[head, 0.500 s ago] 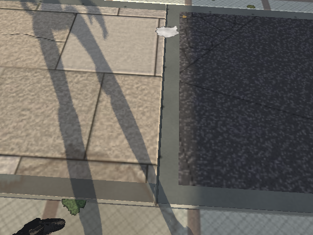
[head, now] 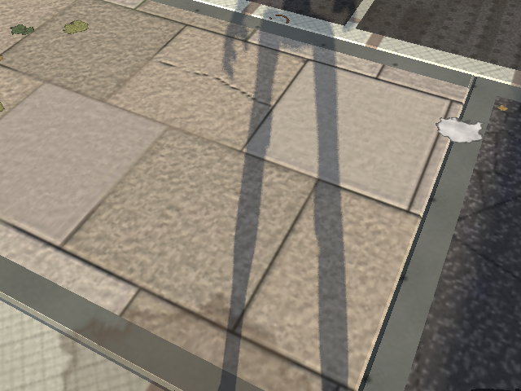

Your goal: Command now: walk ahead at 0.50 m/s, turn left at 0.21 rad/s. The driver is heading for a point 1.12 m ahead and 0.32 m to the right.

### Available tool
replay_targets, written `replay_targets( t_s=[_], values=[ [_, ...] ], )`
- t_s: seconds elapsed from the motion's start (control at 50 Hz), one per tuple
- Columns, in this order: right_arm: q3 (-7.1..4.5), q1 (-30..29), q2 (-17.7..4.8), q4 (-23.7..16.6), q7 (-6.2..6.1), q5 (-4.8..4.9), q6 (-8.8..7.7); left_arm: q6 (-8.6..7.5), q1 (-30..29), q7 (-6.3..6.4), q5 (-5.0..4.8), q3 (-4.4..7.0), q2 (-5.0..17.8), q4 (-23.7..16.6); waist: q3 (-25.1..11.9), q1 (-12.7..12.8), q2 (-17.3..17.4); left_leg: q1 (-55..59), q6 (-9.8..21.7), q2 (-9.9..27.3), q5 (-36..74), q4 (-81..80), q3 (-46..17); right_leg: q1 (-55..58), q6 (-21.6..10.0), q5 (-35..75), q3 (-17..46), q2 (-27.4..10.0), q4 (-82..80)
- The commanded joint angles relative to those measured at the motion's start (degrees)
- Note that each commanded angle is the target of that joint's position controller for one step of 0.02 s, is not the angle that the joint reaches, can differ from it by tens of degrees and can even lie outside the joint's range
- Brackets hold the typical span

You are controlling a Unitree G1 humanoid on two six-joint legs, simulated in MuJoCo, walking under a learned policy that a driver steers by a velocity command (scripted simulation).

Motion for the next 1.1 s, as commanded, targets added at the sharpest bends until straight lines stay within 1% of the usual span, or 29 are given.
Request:
replay_targets(
  t_s=[0.02,0.08,0.12,0.14,0.16,0.18,0.2,0.22,0.24,0.26,0.32,0.36,0.48,0.58,0.62,0.64,0.66,0.68,0.7,0.72,0.74,0.76,0.78,0.8,0.84,0.88,0.96,1.04,1.1],
  values=[
    [0.12,-6.5,-1.8,-5.4,0.88,0.33,-1.40,-0.24,-1.2,0.21,-0.78,2.17,10.6,-2.5,1.9,-0.5,-6.2,2.6,0.5,-1.1,3.1,-6.6,2.9,-1.3,-9.5,16.3,7.6,-14.9,-5.6],
    [-0.44,-7.5,-3.6,-6.2,1.26,0.30,-1.54,0.86,-0.1,0.38,-1.37,2.44,11.8,-0.8,1.9,-1.9,-7.5,5.1,2.8,-2.6,-1.9,-10.7,3.8,3.4,-8.3,23.5,7.6,-17.1,-2.1],
    [-2.20,2.2,-6.5,-3.4,0.97,-0.30,-1.52,1.46,-1.3,0.72,-1.63,2.25,12.0,-0.4,-4.2,-8.2,-7.3,20.8,5.5,-5.8,-0.6,-14.8,6.5,2.2,-6.0,39.7,3.9,-14.7,10.0],
    [-3.70,11.0,-9.5,-0.7,0.36,-0.43,-1.25,1.37,-1.0,0.97,-0.93,1.42,10.2,-0.7,-10.1,-12.2,-6.1,35.2,7.2,-4.1,0.6,-13.5,4.4,-4.8,-3.9,36.6,1.7,-12.0,21.6],
    [-4.97,18.7,-15.8,0.1,-0.49,-1.59,-0.85,0.56,2.3,0.67,0.78,-0.63,4.7,-3.2,-19.4,-12.5,5.9,57.5,14.7,11.5,-1.5,-12.9,-18.4,-25.6,-0.2,12.9,0.0,-5.6,44.3],
    [-4.41,19.3,-14.4,0.5,-0.34,-0.55,-0.81,-0.62,3.1,0.37,0.39,-1.18,3.9,-2.6,-25.2,-11.7,11.8,61.3,20.0,18.0,-8.8,-22.5,-38.3,-36.3,0.8,-19.0,7.7,0.1,56.6],
    [-3.10,16.2,-10.8,0.4,-0.07,-0.41,-1.10,-1.33,-1.2,-0.05,-1.35,0.40,9.3,-3.6,-17.3,-12.0,7.1,55.3,17.5,16.0,-12.7,-24.1,-32.5,-42.2,0.0,-17.5,10.8,-3.5,60.6],
    [-2.44,12.7,-8.9,0.3,-0.02,-0.41,-1.33,-1.63,-5.3,-0.15,-1.99,0.38,9.3,-4.8,-10.6,-10.8,5.3,47.6,15.6,13.3,-10.6,-25.0,-24.3,-43.1,-0.7,-12.6,9.4,-6.0,59.0],
    [-1.89,9.4,-7.2,0.4,0.22,-0.61,-1.59,-1.50,-6.6,0.08,-1.17,0.35,8.5,-4.8,-6.2,-8.8,2.3,40.0,14.5,10.7,-6.2,-26.8,-18.7,-41.2,-0.4,-8.2,8.7,-7.9,55.2],
    [-1.42,6.9,-5.3,0.3,0.32,-0.97,-1.99,-0.85,-5.7,0.17,-0.54,0.62,8.2,-4.1,-4.4,-6.8,2.8,34.7,13.5,9.0,-2.5,-28.8,-14.3,-37.9,-0.1,-5.0,9.4,-9.5,52.2],
    [-1.72,5.0,-5.3,1.6,0.26,-1.32,-3.51,1.41,-3.1,0.22,-0.72,0.16,5.0,-2.8,-2.7,-4.1,2.6,27.7,13.7,8.3,2.9,-33.7,-7.3,-33.5,1.5,0.2,10.0,-9.9,49.6],
    [-2.08,6.0,-6.0,3.1,-0.16,-1.88,-4.18,2.05,-6.0,0.53,-0.72,0.22,4.6,-3.7,-0.6,-4.6,1.4,27.3,13.4,8.3,5.0,-35.2,-3.2,-36.5,2.3,5.0,11.8,-9.3,45.3],
    [-2.42,8.2,-7.8,6.1,-1.36,-1.47,-4.17,1.40,-15.6,-0.97,-0.27,-0.54,2.7,-6.8,2.4,-8.0,0.0,30.1,10.0,7.2,6.8,-37.0,7.3,-35.3,1.4,21.6,8.7,-6.8,26.6],
    [-3.12,11.6,-9.2,9.1,-1.85,-0.34,-2.20,1.39,-21.2,-2.68,-0.27,-0.72,3.0,-10.8,3.8,-9.5,-0.4,42.0,8.5,10.6,14.8,-31.8,10.1,-39.0,-1.6,14.2,6.0,-5.5,20.4],
    [-3.53,10.6,-10.6,9.0,-2.40,-0.16,-1.14,1.53,-19.6,-3.21,-0.27,-0.02,4.4,-11.8,1.3,-7.6,1.5,44.5,7.1,10.8,32.8,-25.0,11.8,-34.4,-3.6,7.8,2.5,-2.7,20.3],
    [-3.72,10.2,-11.3,8.8,-2.79,-0.17,-0.57,1.76,-16.0,-3.21,-0.27,0.78,5.8,-11.4,-1.6,-5.5,2.7,44.8,6.2,10.4,42.8,-18.8,12.6,-29.1,-4.8,4.8,0.6,-0.4,20.8],
    [-3.63,9.3,-11.4,8.5,-3.16,-0.13,0.04,1.86,-8.3,-2.91,-0.40,2.22,8.1,-9.8,-5.8,-1.1,2.3,42.1,4.7,8.7,46.8,-8.2,14.2,-18.7,-6.6,5.8,-0.3,2.1,18.6],
    [-3.09,9.8,-10.6,7.7,-3.61,-0.52,-0.06,2.19,1.3,-1.98,-0.57,4.21,12.2,-7.7,-11.2,3.3,-1.1,31.0,2.4,6.4,36.6,6.9,14.5,-1.7,-9.4,7.9,6.0,0.1,16.9],
    [-0.44,15.9,-2.5,4.8,-2.49,-2.54,-1.63,2.33,3.8,-1.14,-1.08,5.65,18.9,-7.6,-17.2,-1.6,-16.3,4.0,-2.0,-4.1,-11.7,29.1,12.5,21.0,-20.3,2.5,36.2,-15.5,14.9],
    [-0.21,12.1,-4.5,4.6,-1.53,-1.07,-4.10,1.88,4.8,-1.14,-0.93,4.51,15.6,-8.9,-25.3,1.0,-12.7,-5.2,-1.9,-9.0,-29.4,38.2,-0.6,27.5,-24.6,-4.8,55.5,-20.6,4.7],
    [-1.19,6.1,-7.9,2.9,-0.71,1.32,-5.64,1.48,3.1,-1.01,-0.29,3.54,12.2,-8.8,-17.8,2.5,-9.5,-10.5,-0.3,-5.1,-25.1,38.4,-3.3,23.2,-20.9,-3.5,46.9,-18.9,3.2],
    [-0.82,3.7,-7.5,2.1,-0.74,1.33,-6.44,1.20,0.0,-0.83,-0.39,3.12,10.5,-9.2,-12.0,0.7,-5.4,-9.9,0.7,-2.5,-20.2,33.8,-2.7,15.0,-18.6,-0.2,39.6,-16.4,3.2],
    [-1.05,2.9,-7.4,2.4,-1.15,-0.12,-6.56,1.22,-4.0,-0.71,-0.40,2.52,8.7,-10.0,-7.3,-1.9,-2.5,-6.8,0.5,-0.6,-17.4,28.0,-2.1,5.8,-17.0,5.9,33.9,-14.2,2.4],
    [-1.57,3.5,-8.1,2.6,-1.37,-1.02,-6.02,1.19,-6.5,-0.45,0.23,1.93,7.1,-11.1,-5.6,-4.0,-3.4,-2.3,0.0,0.8,-15.5,24.6,-2.3,-0.5,-16.5,11.5,30.2,-12.5,1.2],
    [-1.60,5.3,-6.9,2.6,-1.33,-1.59,-4.64,1.24,-8.1,-0.05,0.44,1.97,7.3,-12.1,-4.4,-6.1,-4.5,1.7,-1.6,1.0,-14.1,20.2,-1.5,-7.1,-16.9,16.7,27.4,-10.9,-0.9],
    [-1.12,3.9,-5.3,2.0,-1.51,-1.81,-3.76,1.13,-7.3,0.61,0.18,2.43,8.9,-12.0,-3.1,-6.2,-4.5,2.6,-3.4,0.3,-10.5,13.9,0.0,-11.7,-16.6,20.2,23.6,-9.5,-1.7],
    [-0.02,-5.0,-3.0,-0.2,-1.12,-1.55,-3.92,1.76,-4.3,1.65,-0.51,2.95,10.2,-11.1,-1.6,-2.7,-6.3,7.7,-4.6,-3.1,6.3,-4.6,0.9,-15.7,-12.6,13.8,19.3,-5.2,-0.8],
    [-0.66,-9.1,-5.1,-1.6,-0.28,-0.35,-4.64,2.50,-0.6,1.90,-1.01,3.00,9.8,-9.9,-1.8,-1.3,-7.4,10.3,-3.8,-4.9,8.3,-12.4,-1.2,-11.3,-11.0,7.1,25.0,-7.3,3.0],
    [-1.72,-6.0,-7.2,-1.0,0.04,-0.18,-5.42,2.91,-1.3,2.08,-0.65,3.11,9.5,-10.1,-2.2,-3.8,-9.4,14.4,-1.3,-4.8,1.9,-14.8,-1.7,-7.6,-9.4,7.1,29.8,-8.9,8.6]
  ],
)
